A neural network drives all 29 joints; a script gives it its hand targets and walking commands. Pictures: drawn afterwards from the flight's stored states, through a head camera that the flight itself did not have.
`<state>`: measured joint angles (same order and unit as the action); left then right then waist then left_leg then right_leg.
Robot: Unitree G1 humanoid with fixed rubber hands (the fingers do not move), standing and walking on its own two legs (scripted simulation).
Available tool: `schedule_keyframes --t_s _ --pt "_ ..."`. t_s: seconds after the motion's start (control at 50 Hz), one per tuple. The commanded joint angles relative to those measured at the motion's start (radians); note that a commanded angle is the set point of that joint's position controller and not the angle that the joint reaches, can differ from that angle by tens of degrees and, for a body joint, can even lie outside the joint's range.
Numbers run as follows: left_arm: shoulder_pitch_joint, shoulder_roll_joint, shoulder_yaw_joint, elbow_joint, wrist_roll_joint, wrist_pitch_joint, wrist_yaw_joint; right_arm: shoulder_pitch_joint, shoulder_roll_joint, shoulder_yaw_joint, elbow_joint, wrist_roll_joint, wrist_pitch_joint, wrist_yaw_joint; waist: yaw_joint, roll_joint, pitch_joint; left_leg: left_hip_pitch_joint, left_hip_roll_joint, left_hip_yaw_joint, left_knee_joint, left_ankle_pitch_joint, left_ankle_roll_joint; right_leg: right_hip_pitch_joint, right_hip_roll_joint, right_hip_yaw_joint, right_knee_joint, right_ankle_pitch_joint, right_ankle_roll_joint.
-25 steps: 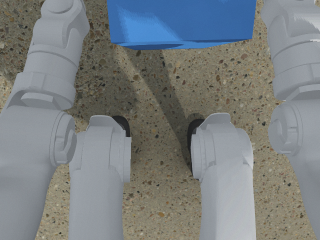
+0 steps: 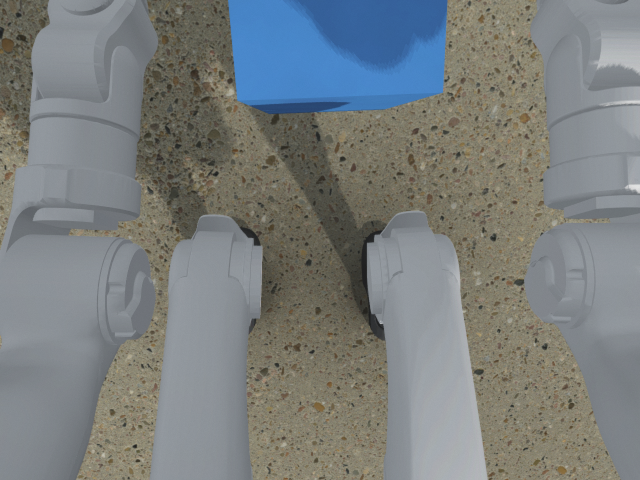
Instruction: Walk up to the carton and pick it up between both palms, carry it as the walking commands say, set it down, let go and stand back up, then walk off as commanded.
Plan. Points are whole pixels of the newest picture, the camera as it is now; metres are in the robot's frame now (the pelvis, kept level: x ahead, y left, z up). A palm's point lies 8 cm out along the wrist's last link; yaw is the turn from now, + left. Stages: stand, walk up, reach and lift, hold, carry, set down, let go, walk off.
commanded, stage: set down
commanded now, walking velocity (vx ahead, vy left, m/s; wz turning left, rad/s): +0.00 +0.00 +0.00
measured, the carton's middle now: out of the picture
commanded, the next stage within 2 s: let go in 0.80 s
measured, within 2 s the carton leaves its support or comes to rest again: neither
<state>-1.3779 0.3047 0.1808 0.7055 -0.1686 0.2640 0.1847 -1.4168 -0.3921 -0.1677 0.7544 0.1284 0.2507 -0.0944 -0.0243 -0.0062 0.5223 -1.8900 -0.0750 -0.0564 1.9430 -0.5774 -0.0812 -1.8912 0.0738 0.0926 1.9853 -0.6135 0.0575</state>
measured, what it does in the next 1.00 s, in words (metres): rises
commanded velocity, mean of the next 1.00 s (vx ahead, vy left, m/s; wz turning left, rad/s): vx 0.00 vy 0.00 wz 0.00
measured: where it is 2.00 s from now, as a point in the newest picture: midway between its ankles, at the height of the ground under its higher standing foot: (312, 302)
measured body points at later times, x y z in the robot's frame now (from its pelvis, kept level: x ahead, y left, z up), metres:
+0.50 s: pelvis +0.00 +0.00 +0.12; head +0.36 -0.02 +0.37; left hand +0.58 +0.15 +0.00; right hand +0.58 -0.22 +0.01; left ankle +0.12 +0.14 -0.42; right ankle +0.10 -0.13 -0.42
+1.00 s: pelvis +0.02 +0.00 +0.22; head +0.37 -0.02 +0.49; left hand +0.55 +0.16 +0.07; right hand +0.55 -0.22 +0.08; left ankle +0.12 +0.14 -0.42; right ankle +0.10 -0.13 -0.42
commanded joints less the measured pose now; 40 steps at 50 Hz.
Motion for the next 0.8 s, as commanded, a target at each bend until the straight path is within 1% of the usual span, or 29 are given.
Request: schedule_keyframes --t_s 0.0,0.04,0.08,0.1,0.14,0.18,0.2,0.26,0.28,0.32,0.34,0.36,0.4,0.42,0.46,0.48,0.52,0.54,0.56,0.58,0.6,0.62,0.64,0.68,0.7,0.72,0.74,0.76,0.78 --pt "-0.284 0.141 0.019 -0.245 0.043 0.008 0.02 -0.28 -0.166 -0.028 -0.213 0.044 0.002 0.016 0.054 0.063 -2.094 0.803 -0.047 0.162 -0.241 0.412 0.035 0.692 0.038 -0.169 -0.294 0.459 -0.03" --pt "-0.296 0.139 0.014 -0.241 0.037 0.029 0.023 -0.307 -0.171 -0.005 -0.228 0.058 0.021 0.025 0.062 0.045 -2.115 0.844 -0.041 0.156 -0.27 0.398 0.039 0.722 0.036 -0.165 -0.329 0.436 -0.031" --pt "-0.295 0.143 0.03 -0.292 0.035 0.049 0.028 -0.318 -0.215 -0.021 -0.276 0.054 0.036 0.025 0.058 0.032 -2.149 0.861 -0.046 0.161 -0.298 0.421 0.037 0.776 0.041 -0.161 -0.357 0.461 -0.033" --pt "-0.305 0.15 0.032 -0.289 0.038 0.059 0.026 -0.334 -0.233 -0.036 -0.276 0.036 0.043 0.025 0.043 0.011 -2.14 0.867 -0.044 0.155 -0.318 0.392 0.04 0.777 0.04 -0.173 -0.371 0.436 -0.031" --pt "-0.282 0.156 0.052 -0.268 0.03 0.08 0.022 -0.298 -0.224 -0.014 -0.243 0.027 0.066 0.023 0.039 -0.05 -2.129 0.841 -0.047 0.156 -0.359 0.362 0.046 0.853 0.037 -0.16 -0.419 0.424 -0.029" --pt "-0.289 0.136 0.027 -0.282 0.013 0.093 0.011 -0.306 -0.22 -0.015 -0.243 0.022 0.079 0.021 0.012 -0.054 -2.119 0.843 -0.047 0.155 -0.403 0.352 0.046 0.898 0.037 -0.162 -0.457 0.435 -0.03" --pt "-0.29 0.132 0.029 -0.283 0.007 0.102 0.007 -0.307 -0.219 -0.015 -0.23 0.013 0.086 0.019 0.008 -0.077 -2.119 0.822 -0.047 0.152 -0.417 0.354 0.045 0.926 0.036 -0.157 -0.467 0.451 -0.031" --pt "-0.269 0.127 0.023 -0.253 -0.005 0.102 -0.009 -0.314 -0.188 0.0 -0.235 0.027 0.089 0.021 0.018 -0.093 -2.083 0.83 -0.05 0.154 -0.47 0.372 0.054 0.971 0.03 -0.14 -0.525 0.486 -0.028" --pt "-0.281 0.135 0.024 -0.257 -0.009 0.102 -0.012 -0.331 -0.21 -0.012 -0.253 0.024 0.086 0.022 0.01 -0.097 -2.101 0.843 -0.047 0.153 -0.478 0.383 0.053 0.994 0.028 -0.139 -0.533 0.506 -0.028" --pt "-0.268 0.158 0.033 -0.27 0.0 0.1 -0.015 -0.326 -0.2 -0.004 -0.255 0.026 0.088 0.019 0.035 -0.077 -2.162 0.908 -0.048 0.15 -0.513 0.429 0.053 1.044 0.028 -0.131 -0.559 0.555 -0.028" --pt "-0.241 0.15 0.032 -0.265 -0.005 0.099 -0.018 -0.31 -0.196 -0.006 -0.269 0.026 0.084 0.021 0.031 -0.077 -2.157 0.922 -0.053 0.152 -0.534 0.442 0.051 1.073 0.03 -0.134 -0.583 0.572 -0.025" --pt "-0.262 0.148 0.028 -0.26 0.008 0.098 -0.017 -0.299 -0.209 -0.024 -0.231 0.017 0.084 0.025 0.026 -0.038 -2.135 0.937 -0.049 0.145 -0.549 0.462 0.047 1.047 0.03 -0.13 -0.591 0.583 -0.031" --pt "-0.254 0.149 0.039 -0.254 0.021 0.1 -0.02 -0.304 -0.195 -0.006 -0.235 0.029 0.087 0.031 0.046 -0.045 -2.152 1.006 -0.047 0.14 -0.584 0.471 0.05 1.087 0.032 -0.12 -0.635 0.581 -0.031" --pt "-0.244 0.173 0.056 -0.257 0.042 0.096 -0.015 -0.301 -0.21 -0.02 -0.228 0.024 0.087 0.035 0.067 -0.019 -2.114 1.016 -0.043 0.14 -0.609 0.473 0.047 1.054 0.03 -0.12 -0.652 0.568 -0.033" --pt "-0.25 0.171 0.052 -0.284 0.048 0.089 -0.016 -0.29 -0.195 -0.013 -0.248 0.04 0.084 0.042 0.061 -0.023 -2.134 1.084 -0.04 0.134 -0.649 0.513 0.049 1.109 0.033 -0.118 -0.69 0.615 -0.031" --pt "-0.248 0.171 0.056 -0.29 0.043 0.086 -0.018 -0.309 -0.205 -0.016 -0.249 0.036 0.08 0.043 0.069 -0.024 -2.131 1.076 -0.044 0.134 -0.667 0.529 0.049 1.126 0.03 -0.113 -0.707 0.63 -0.031" --pt "-0.225 0.165 0.058 -0.275 0.046 0.087 -0.021 -0.291 -0.206 -0.018 -0.227 0.02 0.08 0.048 0.066 -0.052 -2.134 1.097 -0.046 0.133 -0.708 0.527 0.049 1.191 0.032 -0.113 -0.741 0.64 -0.026" --pt "-0.231 0.153 0.044 -0.278 0.043 0.087 -0.026 -0.282 -0.213 -0.031 -0.221 0.011 0.079 0.044 0.047 -0.034 -2.132 1.112 -0.046 0.13 -0.727 0.536 0.045 1.226 0.029 -0.105 -0.766 0.659 -0.031" --pt "-0.248 0.158 0.051 -0.308 0.039 0.084 -0.027 -0.287 -0.219 -0.028 -0.232 0.007 0.079 0.045 0.042 -0.053 -2.139 1.112 -0.046 0.128 -0.74 0.538 0.047 1.26 0.027 -0.096 -0.781 0.678 -0.034" --pt "-0.229 0.163 0.058 -0.288 0.046 0.08 -0.031 -0.279 -0.2 -0.019 -0.219 0.006 0.079 0.046 0.051 -0.06 -2.103 1.097 -0.048 0.13 -0.77 0.533 0.052 1.282 0.025 -0.093 -0.806 0.68 -0.027" --pt "-0.225 0.158 0.05 -0.288 0.049 0.077 -0.034 -0.27 -0.201 -0.032 -0.209 -0.002 0.076 0.051 0.047 -0.045 -2.098 1.14 -0.041 0.129 -0.782 0.538 0.047 1.272 0.024 -0.097 -0.82 0.674 -0.028" --pt "-0.226 0.165 0.057 -0.288 0.049 0.075 -0.037 -0.27 -0.211 -0.033 -0.205 -0.004 0.074 0.05 0.038 -0.058 -2.091 1.138 -0.039 0.123 -0.81 0.544 0.049 1.294 0.023 -0.094 -0.843 0.689 -0.027" --pt "-0.212 0.147 0.046 -0.25 0.051 0.074 -0.042 -0.275 -0.18 -0.021 -0.185 -0.001 0.069 0.057 0.047 -0.049 -2.036 1.141 -0.037 0.122 -0.828 0.539 0.051 1.27 0.021 -0.099 -0.86 0.67 -0.026" --pt "-0.183 0.116 0.057 -0.156 0.068 0.067 -0.054 -0.259 -0.151 -0.015 -0.107 -0.019 0.057 0.069 0.047 -0.077 -1.926 1.102 -0.032 0.11 -0.842 0.509 0.053 1.233 0.011 -0.094 -0.885 0.629 -0.028" --pt "-0.174 0.108 0.074 -0.147 0.089 0.057 -0.061 -0.246 -0.138 -0.024 -0.073 -0.031 0.047 0.079 0.06 -0.06 -1.882 1.109 -0.032 0.108 -0.852 0.503 0.05 1.206 0.009 -0.096 -0.894 0.613 -0.028" --pt "-0.157 0.08 0.079 -0.089 0.104 0.051 -0.068 -0.228 -0.126 -0.035 -0.031 -0.042 0.035 0.089 0.046 -0.068 -1.798 1.095 -0.025 0.098 -0.867 0.487 0.05 1.162 0.006 -0.1 -0.914 0.577 -0.027" --pt "-0.143 0.087 0.089 -0.076 0.117 0.041 -0.07 -0.228 -0.132 -0.041 -0.037 -0.046 0.027 0.093 0.064 -0.066 -1.802 1.119 -0.024 0.103 -0.882 0.487 0.049 1.175 0.009 -0.093 -0.931 0.565 -0.028" --pt "-0.144 0.072 0.093 -0.075 0.131 0.027 -0.075 -0.217 -0.117 -0.055 -0.026 -0.06 0.011 0.095 0.05 -0.059 -1.781 1.135 -0.022 0.096 -0.893 0.5 0.046 1.159 0.006 -0.101 -0.942 0.568 -0.025" --pt "-0.129 0.077 0.106 -0.074 0.15 0.009 -0.076 -0.208 -0.099 -0.053 -0.052 -0.057 -0.004 0.096 0.072 -0.05 -1.794 1.147 -0.028 0.105 -0.895 0.551 0.047 1.186 0.009 -0.094 -0.944 0.625 -0.022"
